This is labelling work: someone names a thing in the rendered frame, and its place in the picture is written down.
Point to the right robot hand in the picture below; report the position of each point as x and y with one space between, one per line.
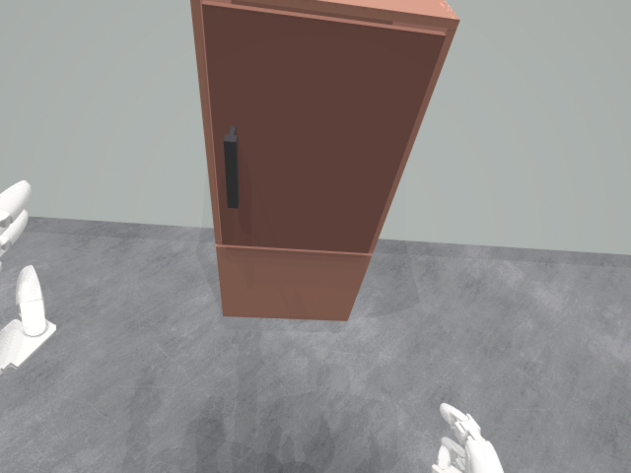
478 456

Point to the handle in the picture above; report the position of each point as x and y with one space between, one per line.
232 168

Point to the left robot hand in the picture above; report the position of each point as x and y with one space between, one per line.
19 340

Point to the cupboard door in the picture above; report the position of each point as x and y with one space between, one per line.
323 108

